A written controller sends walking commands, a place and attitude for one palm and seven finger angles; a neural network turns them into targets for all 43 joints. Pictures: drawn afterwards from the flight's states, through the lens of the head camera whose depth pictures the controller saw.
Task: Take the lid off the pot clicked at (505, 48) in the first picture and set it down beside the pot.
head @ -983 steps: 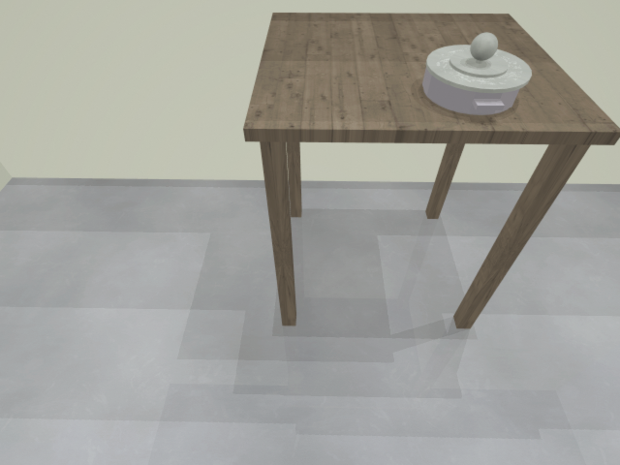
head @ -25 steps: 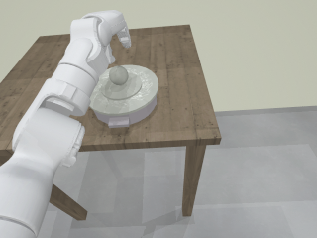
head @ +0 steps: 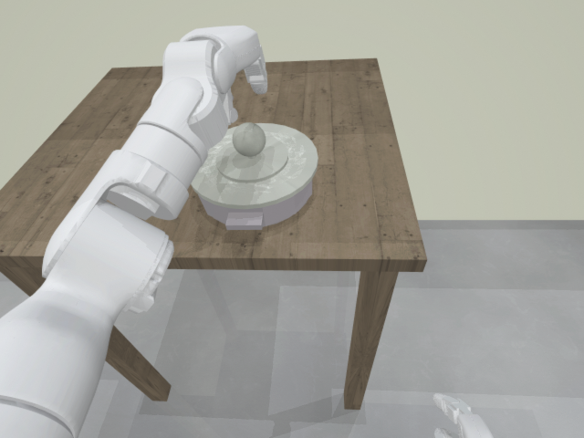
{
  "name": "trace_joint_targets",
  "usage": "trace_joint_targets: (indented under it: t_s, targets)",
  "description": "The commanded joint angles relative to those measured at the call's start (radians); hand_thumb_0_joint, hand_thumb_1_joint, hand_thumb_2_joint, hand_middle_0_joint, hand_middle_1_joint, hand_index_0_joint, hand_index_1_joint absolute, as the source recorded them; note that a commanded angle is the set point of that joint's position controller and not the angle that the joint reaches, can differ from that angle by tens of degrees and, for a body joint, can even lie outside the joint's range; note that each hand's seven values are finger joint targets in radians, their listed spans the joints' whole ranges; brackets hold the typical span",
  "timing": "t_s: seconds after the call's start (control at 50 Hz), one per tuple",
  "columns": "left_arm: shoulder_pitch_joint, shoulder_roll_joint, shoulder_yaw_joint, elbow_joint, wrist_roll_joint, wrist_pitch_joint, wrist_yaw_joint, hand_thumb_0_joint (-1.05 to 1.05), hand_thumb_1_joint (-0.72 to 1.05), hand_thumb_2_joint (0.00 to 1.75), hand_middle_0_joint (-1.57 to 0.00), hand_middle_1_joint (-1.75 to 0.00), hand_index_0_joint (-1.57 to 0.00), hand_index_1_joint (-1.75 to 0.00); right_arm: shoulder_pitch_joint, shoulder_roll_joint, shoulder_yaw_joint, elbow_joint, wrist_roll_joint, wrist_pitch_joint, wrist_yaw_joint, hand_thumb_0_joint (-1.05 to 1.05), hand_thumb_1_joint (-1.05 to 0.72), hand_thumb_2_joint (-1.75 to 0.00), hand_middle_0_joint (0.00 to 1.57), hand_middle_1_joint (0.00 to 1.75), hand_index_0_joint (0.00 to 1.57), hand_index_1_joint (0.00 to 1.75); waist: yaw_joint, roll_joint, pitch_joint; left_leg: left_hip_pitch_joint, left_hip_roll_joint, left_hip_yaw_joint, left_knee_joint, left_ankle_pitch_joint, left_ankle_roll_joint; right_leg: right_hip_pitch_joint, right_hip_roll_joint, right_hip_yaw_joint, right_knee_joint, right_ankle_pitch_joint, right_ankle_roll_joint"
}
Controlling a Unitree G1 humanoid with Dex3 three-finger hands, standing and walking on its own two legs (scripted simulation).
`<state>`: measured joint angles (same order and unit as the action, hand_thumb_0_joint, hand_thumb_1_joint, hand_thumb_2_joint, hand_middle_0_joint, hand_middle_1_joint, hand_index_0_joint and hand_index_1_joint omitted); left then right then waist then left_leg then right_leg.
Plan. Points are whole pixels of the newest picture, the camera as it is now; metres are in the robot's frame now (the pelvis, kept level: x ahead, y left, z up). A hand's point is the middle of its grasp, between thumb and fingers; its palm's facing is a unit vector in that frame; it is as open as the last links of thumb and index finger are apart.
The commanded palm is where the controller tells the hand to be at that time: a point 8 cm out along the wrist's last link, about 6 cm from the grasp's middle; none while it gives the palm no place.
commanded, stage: move the open hand above the knob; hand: left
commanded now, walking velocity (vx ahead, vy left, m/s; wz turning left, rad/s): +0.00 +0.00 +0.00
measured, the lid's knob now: (249, 139) +0.51 +0.08 +0.17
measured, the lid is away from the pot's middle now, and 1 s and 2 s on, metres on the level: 0.00 0.00 0.00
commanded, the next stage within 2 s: lower the open fingers around the knob in 0.14 s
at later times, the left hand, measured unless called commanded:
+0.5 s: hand (252, 106) +0.47 +0.06 +0.24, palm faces -0.24 -0.04 -0.97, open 9.9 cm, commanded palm +0.45 +0.08 +0.29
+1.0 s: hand (239, 134) +0.47 +0.09 +0.20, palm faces -0.31 -0.04 -0.95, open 9.9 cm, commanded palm +0.46 +0.09 +0.26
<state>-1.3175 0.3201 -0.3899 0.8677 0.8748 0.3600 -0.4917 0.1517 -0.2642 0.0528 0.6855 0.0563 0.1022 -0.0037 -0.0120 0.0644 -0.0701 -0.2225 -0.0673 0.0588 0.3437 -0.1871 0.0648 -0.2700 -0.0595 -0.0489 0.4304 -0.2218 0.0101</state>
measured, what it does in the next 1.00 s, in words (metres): stands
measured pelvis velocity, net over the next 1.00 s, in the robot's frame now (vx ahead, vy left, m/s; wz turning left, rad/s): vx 0.01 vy -0.01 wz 0.00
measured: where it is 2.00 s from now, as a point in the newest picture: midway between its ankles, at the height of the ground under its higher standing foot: outside the picture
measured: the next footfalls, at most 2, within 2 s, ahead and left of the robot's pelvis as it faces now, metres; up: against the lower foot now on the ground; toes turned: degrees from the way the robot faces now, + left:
none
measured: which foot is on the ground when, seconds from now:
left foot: down 0.00-1.00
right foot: down 0.00-1.00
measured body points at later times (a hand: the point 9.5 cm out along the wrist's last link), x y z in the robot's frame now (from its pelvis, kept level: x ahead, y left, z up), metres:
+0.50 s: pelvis +0.00 -0.01 +0.00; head +0.01 -0.05 +0.45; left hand +0.48 +0.06 +0.29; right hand +0.10 -0.26 -0.14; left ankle -0.01 +0.08 -0.74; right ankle +0.00 -0.13 -0.74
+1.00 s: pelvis +0.01 -0.01 +0.00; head +0.02 -0.04 +0.45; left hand +0.48 +0.09 +0.26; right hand +0.15 -0.26 -0.13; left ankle -0.01 +0.08 -0.74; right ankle +0.00 -0.13 -0.74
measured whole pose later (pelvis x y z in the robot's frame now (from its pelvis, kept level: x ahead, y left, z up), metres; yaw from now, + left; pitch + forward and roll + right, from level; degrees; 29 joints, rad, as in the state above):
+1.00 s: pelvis +0.01 -0.01 +0.00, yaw +0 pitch +4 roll +1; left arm -1.22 0.31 -0.39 0.90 0.86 0.37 -0.48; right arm 0.16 -0.27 0.05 0.70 0.06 0.12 -0.02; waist -0.03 0.06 -0.06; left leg -0.23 -0.05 0.06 0.37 -0.21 0.05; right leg -0.28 -0.04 -0.05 0.45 -0.24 0.00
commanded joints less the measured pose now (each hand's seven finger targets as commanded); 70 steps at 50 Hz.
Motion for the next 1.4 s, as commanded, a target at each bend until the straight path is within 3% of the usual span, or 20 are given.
trace_joint_targets:
  t_s: [0.0, 0.02, 0.08, 0.12, 0.14, 0.26, 0.32, 0.36, 0.52, 0.68, 0.72, 0.76, 0.82, 0.9, 0.94, 1.0, 1.22, 1.26, 1.34, 1.38]
  targets:
    - [-0.59, 0.179, 0.081, -0.102, 0.042, 0.007, 0.043, 0.0, -0.4, 1.74, -0.88, -0.08, -0.88, -0.08, -0.042, -0.108, -0.028, -0.102, -0.002, -0.027, -0.009, 0.0, -0.9, -0.9, 0.2, 0.3, 0.2, 0.3, -0.033, -0.16, -0.305, 0.151, 0.008, -0.063, -0.015, 0.24, -0.01, 0.084, 0.067, 0.021, -0.029, 0.243, -0.061]
    - [-0.57, 0.187, 0.095, -0.133, 0.013, -0.002, 0.049, 0.0, -0.4, 1.74, -0.88, -0.08, -0.88, -0.08, -0.038, -0.118, -0.034, -0.107, 0.0, -0.023, -0.009, 0.0, -0.9, -0.9, 0.2, 0.3, 0.2, 0.3, -0.03, -0.135, -0.326, 0.155, 0.011, -0.066, -0.013, 0.255, -0.012, 0.097, 0.065, 0.022, -0.032, 0.253, -0.065]
    - [-0.62, 0.164, 0.067, -0.127, 0.046, -0.006, 0.05, 0.0, -0.4, 1.74, -0.88, -0.08, -0.88, -0.08, -0.045, -0.103, -0.025, -0.11, -0.001, -0.029, -0.01, 0.0, -0.9, -0.9, 0.2, 0.3, 0.2, 0.3, -0.031, -0.131, -0.331, 0.156, 0.011, -0.064, -0.017, 0.254, -0.012, 0.091, 0.067, 0.025, -0.024, 0.246, -0.063]
    - [-0.575, 0.206, 0.117, -0.145, 0.017, -0.011, 0.057, 0.0, -0.4, 1.74, -0.88, -0.08, -0.88, -0.08, -0.035, -0.113, -0.033, -0.116, -0.006, -0.032, -0.012, 0.0, -0.9, -0.9, 0.2, 0.3, 0.2, 0.3, -0.019, -0.136, -0.369, 0.16, 0.011, -0.065, -0.007, 0.284, -0.008, 0.133, 0.066, 0.028, -0.024, 0.283, -0.064]
    - [-0.584, 0.252, 0.148, -0.116, 0.047, -0.008, 0.056, 0.0, -0.4, 1.74, -0.88, -0.08, -0.88, -0.08, -0.038, -0.11, -0.026, -0.11, -0.009, -0.031, -0.014, 0.0, -0.9, -0.9, 0.2, 0.3, 0.2, 0.3, -0.013, -0.162, -0.376, 0.142, 0.009, -0.058, -0.012, 0.272, -0.009, 0.149, 0.063, 0.034, -0.018, 0.286, -0.061]
    - [-0.554, 0.161, 0.08, -0.059, 0.03, 0.007, 0.048, 0.0, -0.4, 1.74, -0.88, -0.08, -0.88, -0.08, -0.027, -0.113, -0.028, -0.103, 0.001, -0.028, -0.015, 0.0, -0.9, -0.9, 0.2, 0.3, 0.2, 0.3, -0.031, -0.184, -0.273, 0.116, 0.01, -0.049, -0.028, 0.204, -0.002, 0.098, 0.067, 0.026, -0.037, 0.243, -0.055]
    - [-0.589, 0.136, 0.065, -0.146, -0.004, -0.009, 0.055, 0.0, -0.4, 1.74, -0.88, -0.08, -0.88, -0.08, -0.025, -0.115, -0.036, -0.115, -0.003, -0.039, -0.02, 0.0, -0.9, -0.9, 0.2, 0.3, 0.2, 0.3, -0.033, -0.134, -0.347, 0.163, 0.007, -0.058, -0.014, 0.24, 0.002, 0.112, 0.068, 0.028, -0.033, 0.269, -0.058]
    - [-0.613, 0.264, 0.148, -0.08, 0.043, -0.008, 0.063, 0.0, -0.4, 1.74, -0.88, -0.08, -0.88, -0.08, -0.01, -0.117, -0.029, -0.096, -0.008, -0.042, -0.029, 0.0, -0.9, -0.9, 0.2, 0.3, 0.2, 0.3, -0.028, -0.185, -0.359, 0.125, 0.004, -0.047, -0.017, 0.2, 0.008, 0.147, 0.066, 0.042, -0.029, 0.265, -0.054]
    - [-0.504, 0.184, 0.098, -0.085, 0.008, -0.011, 0.059, 0.0, -0.4, 1.74, -0.88, -0.08, -0.88, -0.08, -0.003, -0.122, -0.043, -0.11, -0.007, -0.048, -0.023, 0.0, -0.9, -0.9, 0.2, 0.3, 0.2, 0.3, -0.024, -0.145, -0.375, 0.137, 0.005, -0.043, 0.006, 0.3, 0.013, 0.162, 0.064, 0.04, -0.02, 0.363, -0.052]
    - [-0.516, 0.27, 0.149, -0.134, 0.029, -0.005, 0.049, 0.0, -0.4, 1.74, -0.88, -0.08, -0.88, -0.08, -0.018, -0.119, -0.037, -0.11, -0.007, -0.039, -0.026, 0.0, -0.9, -0.9, 0.2, 0.3, 0.2, 0.3, -0.02, -0.176, -0.37, 0.122, -0.002, -0.029, 0.012, 0.286, 0.019, 0.182, 0.06, 0.047, -0.012, 0.39, -0.045]
    - [-0.462, 0.178, 0.082, -0.148, -0.002, -0.004, 0.044, 0.0, -0.4, 1.74, -0.88, -0.08, -0.88, -0.08, -0.029, -0.122, -0.042, -0.121, -0.002, -0.033, -0.022, 0.0, -0.9, -0.9, 0.2, 0.3, 0.2, 0.3, -0.028, -0.135, -0.356, 0.14, -0.002, -0.036, 0.023, 0.322, 0.018, 0.153, 0.062, 0.039, -0.015, 0.399, -0.049]
    - [-0.469, 0.231, 0.123, -0.148, 0.02, 0.002, 0.042, 0.0, -0.4, 1.74, -0.88, -0.08, -0.88, -0.08, -0.025, -0.118, -0.039, -0.112, -0.004, -0.031, -0.021, 0.0, -0.9, -0.9, 0.2, 0.3, 0.2, 0.3, -0.025, -0.169, -0.371, 0.147, -0.001, -0.036, 0.03, 0.331, 0.018, 0.159, 0.063, 0.043, -0.007, 0.406, -0.046]
    - [-0.47, 0.156, 0.063, -0.202, -0.012, 0.001, 0.037, 0.0, -0.4, 1.74, -0.88, -0.08, -0.88, -0.08, -0.04, -0.12, -0.043, -0.121, 0.0, -0.028, -0.017, 0.0, -0.9, -0.9, 0.2, 0.3, 0.2, 0.3, -0.037, -0.125, -0.375, 0.177, 0.001, -0.047, 0.04, 0.373, 0.015, 0.127, 0.065, 0.035, -0.008, 0.406, -0.051]
    - [-0.502, 0.204, 0.095, -0.141, 0.014, 0.006, 0.043, 0.0, -0.4, 1.74, -0.88, -0.08, -0.88, -0.08, -0.026, -0.116, -0.033, -0.099, -0.001, -0.022, -0.024, 0.0, -0.9, -0.9, 0.2, 0.3, 0.2, 0.3, -0.042, -0.152, -0.354, 0.154, -0.004, -0.05, 0.031, 0.299, 0.01, 0.114, 0.068, 0.034, -0.005, 0.359, -0.05]
    - [-0.523, 0.15, 0.056, -0.148, 0.008, -0.002, 0.047, 0.0, -0.4, 1.74, -0.88, -0.08, -0.88, -0.08, -0.024, -0.11, -0.035, -0.095, -0.002, -0.019, -0.024, 0.0, -0.9, -0.9, 0.2, 0.3, 0.2, 0.3, -0.055, -0.13, -0.363, 0.178, -0.001, -0.053, 0.037, 0.31, 0.007, 0.087, 0.068, 0.03, -0.004, 0.346, -0.052]
    - [-0.477, 0.205, 0.105, -0.08, 0.021, 0.001, 0.054, 0.0, -0.4, 1.74, -0.88, -0.08, -0.88, -0.08, -0.013, -0.118, -0.033, -0.089, -0.004, -0.014, -0.028, 0.0, -0.9, -0.9, 0.2, 0.3, 0.2, 0.3, -0.044, -0.152, -0.346, 0.143, 0.0, -0.051, 0.032, 0.284, 0.006, 0.102, 0.069, 0.03, 0.0, 0.345, -0.053]
    - [-0.425, 0.142, 0.077, -0.05, -0.008, -0.019, 0.073, 0.0, -0.4, 1.74, -0.88, -0.08, -0.88, -0.08, 0.016, -0.129, -0.043, -0.09, -0.006, 0.001, -0.029, 0.0, -0.9, -0.9, 0.2, 0.3, 0.2, 0.3, -0.053, -0.141, -0.333, 0.145, 0.01, -0.06, 0.029, 0.32, 0.005, 0.079, 0.075, 0.017, -0.01, 0.333, -0.056]
    - [-0.486, 0.215, 0.122, -0.067, 0.016, -0.028, 0.082, 0.0, -0.4, 1.74, -0.88, -0.08, -0.88, -0.08, 0.026, -0.124, -0.039, -0.085, -0.01, -0.007, -0.033, 0.0, -0.9, -0.9, 0.2, 0.3, 0.2, 0.3, -0.047, -0.141, -0.368, 0.149, 0.008, -0.058, 0.024, 0.291, 0.006, 0.103, 0.075, 0.025, -0.005, 0.325, -0.053]
    - [-0.468, 0.221, 0.124, -0.004, 0.022, -0.031, 0.09, 0.0, -0.4, 1.74, -0.88, -0.08, -0.88, -0.08, 0.045, -0.128, -0.041, -0.07, -0.009, -0.013, -0.04, 0.0, -0.9, -0.9, 0.2, 0.3, 0.2, 0.3, -0.051, -0.156, -0.362, 0.136, 0.011, -0.057, 0.022, 0.287, 0.008, 0.099, 0.076, 0.028, -0.007, 0.318, -0.051]
    - [-0.472, 0.175, 0.083, 0.01, 0.023, -0.031, 0.086, 0.0, -0.4, 1.74, -0.88, -0.08, -0.88, -0.08, 0.047, -0.128, -0.042, -0.068, -0.005, -0.015, -0.04, 0.0, -0.9, -0.9, 0.2, 0.3, 0.2, 0.3, -0.061, -0.152, -0.33, 0.125, 0.01, -0.053, 0.015, 0.257, 0.008, 0.078, 0.077, 0.024, -0.012, 0.302, -0.051]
